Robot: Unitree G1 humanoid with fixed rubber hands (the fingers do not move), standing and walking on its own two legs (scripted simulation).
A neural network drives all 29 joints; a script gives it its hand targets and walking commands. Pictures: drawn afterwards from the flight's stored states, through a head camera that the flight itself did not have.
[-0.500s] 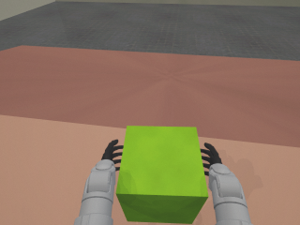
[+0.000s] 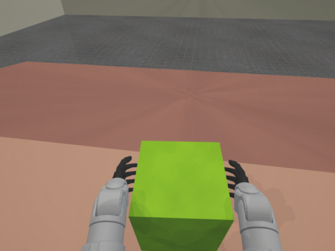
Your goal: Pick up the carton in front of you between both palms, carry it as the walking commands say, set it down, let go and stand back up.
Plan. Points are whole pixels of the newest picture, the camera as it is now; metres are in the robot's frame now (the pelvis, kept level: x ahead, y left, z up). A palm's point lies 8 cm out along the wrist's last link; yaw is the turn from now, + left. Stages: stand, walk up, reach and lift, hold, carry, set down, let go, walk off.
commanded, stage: hold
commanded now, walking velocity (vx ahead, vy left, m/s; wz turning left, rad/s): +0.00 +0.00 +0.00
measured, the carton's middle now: (179, 198) +0.30 +0.00 -0.03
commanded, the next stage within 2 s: carry in 1.26 s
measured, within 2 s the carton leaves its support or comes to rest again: neither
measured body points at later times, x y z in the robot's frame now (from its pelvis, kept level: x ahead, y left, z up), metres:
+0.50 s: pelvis -0.01 +0.00 +0.00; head -0.06 +0.00 +0.45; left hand +0.30 +0.15 +0.04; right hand +0.30 -0.15 +0.04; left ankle +0.01 +0.13 -0.75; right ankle +0.01 -0.13 -0.75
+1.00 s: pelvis +0.00 +0.00 +0.00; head -0.05 +0.00 +0.45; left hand +0.30 +0.15 +0.04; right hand +0.30 -0.15 +0.04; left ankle +0.01 +0.13 -0.75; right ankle +0.01 -0.13 -0.75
